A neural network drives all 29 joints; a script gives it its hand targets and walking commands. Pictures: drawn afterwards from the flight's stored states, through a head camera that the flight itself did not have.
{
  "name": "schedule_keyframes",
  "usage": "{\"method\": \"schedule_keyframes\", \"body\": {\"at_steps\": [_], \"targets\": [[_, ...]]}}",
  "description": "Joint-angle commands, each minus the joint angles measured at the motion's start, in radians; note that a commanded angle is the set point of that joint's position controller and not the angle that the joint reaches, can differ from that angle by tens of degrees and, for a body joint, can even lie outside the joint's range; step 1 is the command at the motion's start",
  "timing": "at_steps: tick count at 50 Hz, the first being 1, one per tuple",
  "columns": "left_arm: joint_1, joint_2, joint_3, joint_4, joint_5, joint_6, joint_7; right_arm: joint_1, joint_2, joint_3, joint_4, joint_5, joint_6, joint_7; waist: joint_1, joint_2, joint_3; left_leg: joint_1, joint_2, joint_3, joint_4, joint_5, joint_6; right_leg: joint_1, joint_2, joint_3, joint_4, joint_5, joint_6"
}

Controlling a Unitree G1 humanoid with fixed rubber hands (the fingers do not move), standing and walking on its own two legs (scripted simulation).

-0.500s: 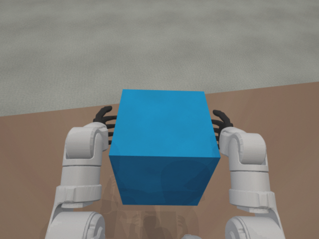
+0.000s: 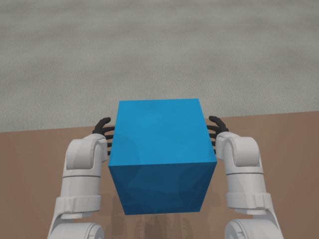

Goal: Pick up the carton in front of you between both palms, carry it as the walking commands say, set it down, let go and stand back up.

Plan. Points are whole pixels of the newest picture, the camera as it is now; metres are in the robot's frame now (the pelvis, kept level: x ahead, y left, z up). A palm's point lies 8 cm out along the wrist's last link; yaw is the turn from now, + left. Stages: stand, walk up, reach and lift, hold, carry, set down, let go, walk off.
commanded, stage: carry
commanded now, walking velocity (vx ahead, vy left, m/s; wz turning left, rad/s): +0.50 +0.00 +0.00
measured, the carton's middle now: (160, 158) +0.35 +0.01 +0.00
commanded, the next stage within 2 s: none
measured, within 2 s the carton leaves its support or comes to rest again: neither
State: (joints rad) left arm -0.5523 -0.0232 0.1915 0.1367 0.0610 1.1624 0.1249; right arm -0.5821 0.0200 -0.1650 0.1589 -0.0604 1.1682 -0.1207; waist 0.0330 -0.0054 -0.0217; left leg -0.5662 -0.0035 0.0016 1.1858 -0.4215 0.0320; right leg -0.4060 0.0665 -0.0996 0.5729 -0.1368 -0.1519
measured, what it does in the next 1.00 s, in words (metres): goes down: left foot 0.04 m lower, then right foot 0.03 m lower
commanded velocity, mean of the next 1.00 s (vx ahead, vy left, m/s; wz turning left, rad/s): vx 0.50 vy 0.00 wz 0.00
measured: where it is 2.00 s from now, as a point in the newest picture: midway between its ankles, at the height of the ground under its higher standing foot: (161, 128)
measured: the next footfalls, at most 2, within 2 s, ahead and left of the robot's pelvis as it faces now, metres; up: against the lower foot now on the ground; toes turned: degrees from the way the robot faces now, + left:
left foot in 0.36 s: +0.38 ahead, +0.08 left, -0.04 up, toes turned +0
right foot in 0.90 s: +0.70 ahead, -0.04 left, -0.07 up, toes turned -3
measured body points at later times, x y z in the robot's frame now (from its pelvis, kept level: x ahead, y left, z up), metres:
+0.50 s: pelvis +0.30 +0.04 -0.04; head +0.31 +0.05 +0.41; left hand +0.67 +0.18 +0.06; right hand +0.65 -0.13 +0.06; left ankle +0.35 +0.08 -0.76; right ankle +0.20 -0.07 -0.67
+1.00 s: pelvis +0.60 +0.00 -0.08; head +0.61 +0.00 +0.37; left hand +0.95 +0.16 +0.01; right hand +0.96 -0.15 +0.01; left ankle +0.45 +0.10 -0.69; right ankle +0.67 -0.04 -0.80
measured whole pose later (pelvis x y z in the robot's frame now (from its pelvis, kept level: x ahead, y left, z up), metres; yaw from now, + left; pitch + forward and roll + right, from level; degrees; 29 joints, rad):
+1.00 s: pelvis +0.60 +0.00 -0.08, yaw +0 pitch +4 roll +1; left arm -0.59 -0.04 0.20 0.18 0.10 1.15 0.12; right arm -0.61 -0.01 -0.18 0.21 -0.04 1.14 -0.11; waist 0.01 0.00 -0.06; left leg -0.41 -0.06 0.02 1.29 -0.50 0.04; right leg -0.48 0.06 -0.12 0.60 -0.10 -0.16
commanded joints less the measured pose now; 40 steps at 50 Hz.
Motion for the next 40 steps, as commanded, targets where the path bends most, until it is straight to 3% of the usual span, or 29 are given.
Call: {"method": "schedule_keyframes", "body": {"at_steps": [1, 3, 5, 9, 13, 14, 15, 16, 17, 18, 19, 20, 21, 22, 23, 24, 26, 32, 35, 38, 40], "targets": [[-0.822, -1.162, -0.695, -0.208, -0.504, -0.051, -0.26, -0.689, 1.133, 0.625, -0.184, 0.398, -0.061, 0.195, 0.0, -0.062, -0.463, -0.128, 0.039, -0.006, -0.081, 0.09, -0.015, 0.416, -0.296, 0.375, -0.177, 0.29, -0.085], [-0.773, -1.148, -0.696, -0.205, -0.5, -0.053, -0.262, -0.644, 1.115, 0.629, -0.187, 0.376, -0.067, 0.185, 0.015, -0.084, -0.475, -0.192, 0.042, 0.011, -0.142, 0.15, -0.021, 0.496, -0.285, 0.331, -0.136, 0.499, -0.066], [-0.746, -1.129, -0.703, -0.212, -0.497, -0.055, -0.265, -0.629, 1.095, 0.641, -0.201, 0.364, -0.07, 0.179, 0.028, -0.096, -0.473, -0.234, 0.038, 0.025, -0.203, 0.221, -0.022, 0.552, -0.268, 0.301, -0.111, 0.61, -0.047], [-0.746, -1.078, -0.716, -0.247, -0.498, -0.048, -0.262, -0.662, 1.042, 0.665, -0.26, 0.365, -0.061, 0.171, 0.056, -0.096, -0.428, -0.211, 0.003, 0.063, -0.405, 0.379, -0.01, 0.579, -0.209, 0.238, -0.084, 0.664, -0.03], [-0.689, -1.012, -0.692, -0.197, -0.476, -0.022, -0.254, -0.636, 0.962, 0.645, -0.235, 0.35, -0.02, 0.176, 0.089, -0.102, -0.378, -0.097, -0.04, 0.104, -0.669, 0.544, 0.023, 0.593, -0.176, 0.19, -0.025, 0.634, -0.022], [-0.685, -1.002, -0.684, -0.177, -0.471, -0.015, -0.253, -0.627, 0.946, 0.632, -0.216, 0.342, -0.009, 0.18, 0.083, -0.108, -0.367, -0.032, -0.042, 0.104, -0.722, 0.573, 0.039, 0.569, -0.181, 0.182, 0.004, 0.616, -0.014], [-0.687, -0.999, -0.677, -0.155, -0.468, -0.008, -0.254, -0.62, 0.93, 0.615, -0.192, 0.333, 0.0, 0.183, 0.058, -0.115, -0.374, 0.072, -0.047, 0.112, -0.758, 0.579, 0.054, 0.532, -0.182, 0.168, 0.062, 0.646, 0.003], [-0.697, -0.999, -0.672, -0.132, -0.469, -0.002, -0.256, -0.613, 0.918, 0.596, -0.164, 0.324, 0.007, 0.187, 0.019, -0.109, -0.398, 0.21, -0.059, 0.132, -0.803, 0.6, 0.061, 0.486, -0.167, 0.131, 0.165, 0.674, 0.029], [-0.718, -0.999, -0.667, -0.112, -0.466, 0.002, -0.258, -0.611, 0.906, 0.575, -0.14, 0.316, 0.011, 0.191, -0.031, -0.081, -0.437, 0.401, -0.029, 0.122, -0.816, 0.652, 0.061, 0.38, -0.141, 0.08, 0.317, 0.568, 0.056], [-0.74, -0.994, -0.657, -0.093, -0.462, 0.005, -0.259, -0.608, 0.885, 0.545, -0.115, 0.31, 0.016, 0.196, -0.059, 0.027, -0.479, 0.637, 0.128, -0.043, -0.69, 0.906, 0.062, 0.145, -0.099, 0.059, 0.512, 0.176, 0.076], [-0.764, -1.022, -0.653, -0.057, -0.467, 0.017, -0.258, -0.628, 0.859, 0.513, -0.076, 0.299, 0.021, 0.2, -0.057, 0.226, -0.545, 0.906, 0.369, -0.352, -0.552, 1.213, 0.187, -0.157, -0.004, 0.079, 0.697, -0.451, 0.115], [-0.776, -1.018, -0.633, -0.061, -0.466, 0.024, -0.254, -0.626, 0.873, 0.506, -0.05, 0.306, 0.021, 0.205, -0.11, 0.311, -0.614, 0.966, 0.421, -0.578, -0.648, 0.736, 0.325, -0.338, 0.02, 0.128, 0.888, -0.495, 0.119], [-0.826, -1.037, -0.637, -0.077, -0.468, 0.024, -0.248, -0.638, 0.928, 0.519, -0.056, 0.336, 0.02, 0.214, -0.102, 0.206, -0.54, 0.855, 0.348, -0.561, -0.723, 0.471, 0.29, -0.382, -0.021, 0.145, 0.863, -0.425, 0.094], [-0.851, -1.063, -0.626, -0.087, -0.461, 0.02, -0.241, -0.701, 0.986, 0.541, -0.099, 0.374, 0.018, 0.225, -0.084, 0.118, -0.485, 0.75, 0.301, -0.487, -0.749, 0.398, 0.247, -0.375, -0.047, 0.14, 0.806, -0.362, 0.088], [-0.856, -1.079, -0.613, -0.099, -0.449, 0.014, -0.231, -0.77, 1.039, 0.568, -0.134, 0.414, 0.017, 0.234, -0.065, 0.055, -0.448, 0.656, 0.282, -0.43, -0.768, 0.431, 0.216, -0.349, -0.078, 0.141, 0.732, -0.316, 0.095], [-0.855, -1.092, -0.605, -0.114, -0.44, 0.011, -0.223, -0.825, 1.077, 0.588, -0.165, 0.449, 0.012, 0.241, -0.058, 0.044, -0.437, 0.578, 0.271, -0.389, -0.789, 0.43, 0.203, -0.304, -0.095, 0.138, 0.67, -0.287, 0.103], [-0.834, -1.111, -0.609, -0.132, -0.425, 0.006, -0.207, -0.866, 1.117, 0.61, -0.202, 0.49, 0.006, 0.247, -0.054, 0.073, -0.44, 0.521, 0.246, -0.32, -0.809, 0.47, 0.183, -0.264, -0.1, 0.109, 0.603, -0.249, 0.12], [-0.771, -1.097, -0.636, -0.184, -0.391, -0.008, -0.176, -0.816, 1.111, 0.637, -0.251, 0.504, -0.004, 0.249, -0.091, 0.098, -0.466, 0.706, 0.205, -0.191, -0.736, 0.906, 0.147, -0.414, -0.109, 0.07, 0.416, -0.063, 0.132], [-0.754, -1.066, -0.653, -0.204, -0.38, -0.003, -0.172, -0.781, 1.082, 0.643, -0.255, 0.489, -0.001, 0.248, -0.109, 0.103, -0.444, 0.742, 0.157, -0.132, -0.714, 0.971, 0.126, -0.4, -0.086, 0.041, 0.274, 0.072, 0.115], [-0.705, -1.036, -0.651, -0.164, -0.356, 0.005, -0.182, -0.702, 1.056, 0.635, -0.196, 0.459, 0.001, 0.255, -0.141, 0.099, -0.411, 0.789, 0.107, -0.087, -0.673, 0.998, 0.113, -0.35, -0.032, -0.015, 0.062, 0.188, 0.103], [-0.685, -1.022, -0.641, -0.126, -0.341, 0.008, -0.195, -0.672, 1.051, 0.631, -0.147, 0.446, -0.004, 0.261, -0.144, 0.115, -0.384, 0.768, 0.1, -0.069, -0.652, 0.974, 0.103, -0.255, -0.015, -0.029, -0.07, 0.265, 0.084]]}}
